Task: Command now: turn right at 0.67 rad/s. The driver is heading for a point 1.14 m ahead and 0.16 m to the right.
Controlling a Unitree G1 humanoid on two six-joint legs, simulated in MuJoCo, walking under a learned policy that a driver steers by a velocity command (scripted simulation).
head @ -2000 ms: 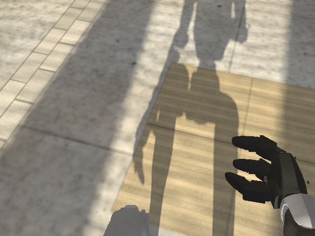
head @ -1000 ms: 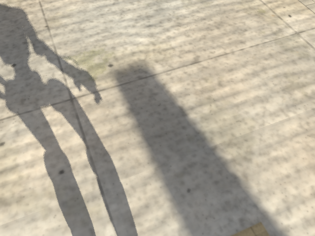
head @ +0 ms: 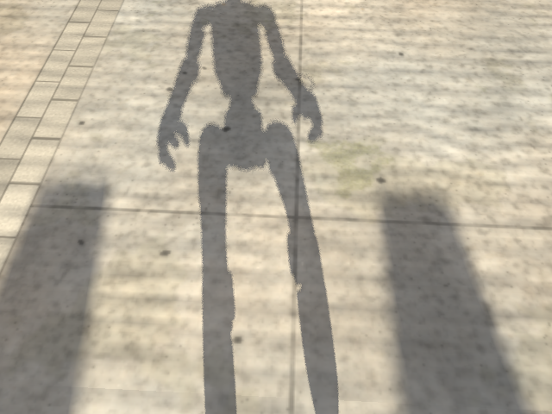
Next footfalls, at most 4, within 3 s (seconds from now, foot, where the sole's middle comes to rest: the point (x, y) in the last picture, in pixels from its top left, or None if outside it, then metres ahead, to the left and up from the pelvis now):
0.18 right None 0.02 -0.15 -0.78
0.78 left None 0.07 0.06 -0.78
1.26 right None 0.16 -0.16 -0.78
1.92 right None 0.43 -0.29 -0.78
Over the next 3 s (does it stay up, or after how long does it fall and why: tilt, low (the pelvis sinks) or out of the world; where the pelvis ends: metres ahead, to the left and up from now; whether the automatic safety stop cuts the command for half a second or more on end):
stays up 1.20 -0.39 0.00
